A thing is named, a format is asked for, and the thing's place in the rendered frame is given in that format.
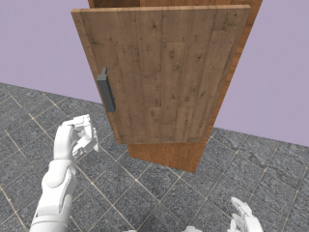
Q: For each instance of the robot right shin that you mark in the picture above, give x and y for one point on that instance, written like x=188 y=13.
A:
x=190 y=227

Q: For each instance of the cupboard door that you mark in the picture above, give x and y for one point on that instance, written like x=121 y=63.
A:
x=166 y=66

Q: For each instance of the handle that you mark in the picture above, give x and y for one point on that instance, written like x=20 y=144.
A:
x=106 y=92

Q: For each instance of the robot right hand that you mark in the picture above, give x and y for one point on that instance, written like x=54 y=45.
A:
x=245 y=221

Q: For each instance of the robot left forearm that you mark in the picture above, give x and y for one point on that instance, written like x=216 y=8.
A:
x=54 y=208

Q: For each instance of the robot left hand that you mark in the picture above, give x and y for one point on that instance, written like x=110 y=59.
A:
x=70 y=145

